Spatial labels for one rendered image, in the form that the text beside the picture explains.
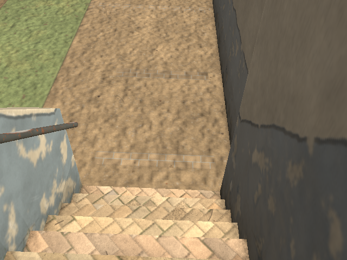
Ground stairs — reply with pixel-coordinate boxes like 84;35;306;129
4;185;249;260

